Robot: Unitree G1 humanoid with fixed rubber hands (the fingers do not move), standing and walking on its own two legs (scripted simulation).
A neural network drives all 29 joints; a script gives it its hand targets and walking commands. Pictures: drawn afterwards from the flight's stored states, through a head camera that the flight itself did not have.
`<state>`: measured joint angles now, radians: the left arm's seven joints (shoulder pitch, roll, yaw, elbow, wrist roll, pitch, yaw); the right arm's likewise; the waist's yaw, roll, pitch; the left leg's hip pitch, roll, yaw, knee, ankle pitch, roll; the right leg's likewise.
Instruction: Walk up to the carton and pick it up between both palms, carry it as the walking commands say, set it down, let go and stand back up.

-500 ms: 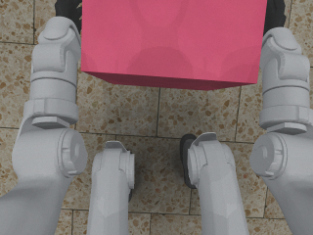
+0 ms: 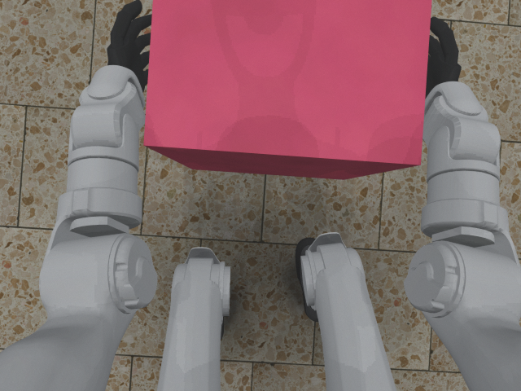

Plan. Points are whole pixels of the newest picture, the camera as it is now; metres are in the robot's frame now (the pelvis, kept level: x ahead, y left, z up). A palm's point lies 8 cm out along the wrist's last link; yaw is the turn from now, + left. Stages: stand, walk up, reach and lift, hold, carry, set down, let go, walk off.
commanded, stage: reach and lift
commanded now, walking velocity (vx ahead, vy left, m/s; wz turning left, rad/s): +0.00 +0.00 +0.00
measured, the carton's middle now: (279, 91) +0.53 -0.06 -0.16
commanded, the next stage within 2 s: none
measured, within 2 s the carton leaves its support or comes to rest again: neither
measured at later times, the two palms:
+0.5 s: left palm (96, 60) +0.53 +0.14 -0.02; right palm (475, 77) +0.48 -0.24 -0.02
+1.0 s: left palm (43, 47) +0.50 +0.15 +0.06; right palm out of the picture +0.46 -0.24 +0.06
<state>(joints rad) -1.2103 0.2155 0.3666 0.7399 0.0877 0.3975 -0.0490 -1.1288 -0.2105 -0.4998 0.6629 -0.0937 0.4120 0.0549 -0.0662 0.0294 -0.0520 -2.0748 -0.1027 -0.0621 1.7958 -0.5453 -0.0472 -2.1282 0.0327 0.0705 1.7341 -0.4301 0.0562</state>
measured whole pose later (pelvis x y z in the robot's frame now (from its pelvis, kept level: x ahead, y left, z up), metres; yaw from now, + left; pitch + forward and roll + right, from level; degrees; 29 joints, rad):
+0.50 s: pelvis +0.01 +0.00 +0.06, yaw +0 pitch +45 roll +0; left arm -1.07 0.17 0.38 0.69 0.12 0.41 -0.07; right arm -1.00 -0.16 -0.51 0.62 -0.12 0.43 0.07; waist -0.06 0.03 -0.13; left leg -1.88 -0.10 -0.08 1.60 -0.51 -0.04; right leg -1.93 0.04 0.07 1.54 -0.40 0.06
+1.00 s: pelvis +0.03 +0.00 +0.13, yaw -1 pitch +42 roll +0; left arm -0.88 0.10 0.37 0.64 0.16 0.39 -0.09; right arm -0.83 -0.10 -0.51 0.59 -0.14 0.40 0.10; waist -0.06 0.03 -0.19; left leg -1.63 -0.09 -0.10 1.36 -0.46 -0.03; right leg -1.67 0.04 0.08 1.30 -0.37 0.05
